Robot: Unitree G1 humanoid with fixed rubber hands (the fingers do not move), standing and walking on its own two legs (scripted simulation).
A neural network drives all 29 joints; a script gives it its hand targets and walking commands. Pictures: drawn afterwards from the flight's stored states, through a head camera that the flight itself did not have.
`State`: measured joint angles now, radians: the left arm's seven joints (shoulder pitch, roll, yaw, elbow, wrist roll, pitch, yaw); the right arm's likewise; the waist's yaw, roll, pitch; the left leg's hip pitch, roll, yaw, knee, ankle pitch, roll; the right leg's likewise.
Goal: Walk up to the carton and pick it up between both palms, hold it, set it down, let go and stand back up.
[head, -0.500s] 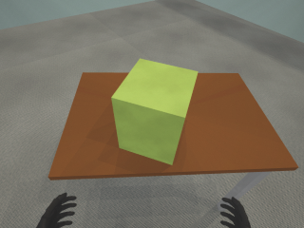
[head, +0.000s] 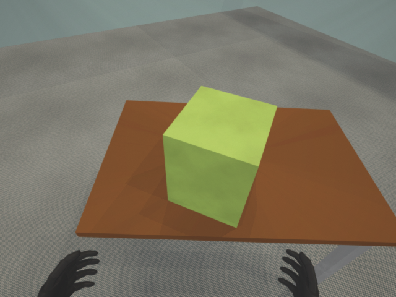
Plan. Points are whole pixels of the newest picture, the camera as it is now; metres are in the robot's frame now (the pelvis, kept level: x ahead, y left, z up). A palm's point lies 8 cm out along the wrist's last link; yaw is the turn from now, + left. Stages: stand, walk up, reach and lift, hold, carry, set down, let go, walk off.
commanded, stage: reach and lift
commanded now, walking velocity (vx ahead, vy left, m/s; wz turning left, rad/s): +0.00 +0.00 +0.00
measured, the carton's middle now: (218, 156) +0.46 -0.03 +0.01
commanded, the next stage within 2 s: none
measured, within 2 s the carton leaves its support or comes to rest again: neither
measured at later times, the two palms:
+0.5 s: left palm (63, 266) +0.17 +0.25 +0.02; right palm (308, 282) +0.17 -0.18 +0.01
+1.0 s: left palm (88, 205) +0.27 +0.23 +0.06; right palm (316, 243) +0.23 -0.20 +0.05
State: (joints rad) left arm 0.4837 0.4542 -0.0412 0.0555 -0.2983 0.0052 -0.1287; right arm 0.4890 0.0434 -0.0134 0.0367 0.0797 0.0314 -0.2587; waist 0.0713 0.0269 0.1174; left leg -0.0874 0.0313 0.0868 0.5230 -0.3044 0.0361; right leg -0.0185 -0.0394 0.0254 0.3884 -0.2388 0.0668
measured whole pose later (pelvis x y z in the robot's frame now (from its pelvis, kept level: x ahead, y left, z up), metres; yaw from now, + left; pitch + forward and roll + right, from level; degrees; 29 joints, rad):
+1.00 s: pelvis +0.00 +0.00 +0.00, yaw -1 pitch -7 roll -1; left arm -0.01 0.45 -0.03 0.12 -0.36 0.24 -0.13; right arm 0.17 -0.06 -0.04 -0.12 0.20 0.34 -0.32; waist 0.02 0.01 0.12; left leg -0.08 0.03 0.10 0.49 -0.29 0.03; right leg -0.02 -0.03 0.07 0.38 -0.23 0.07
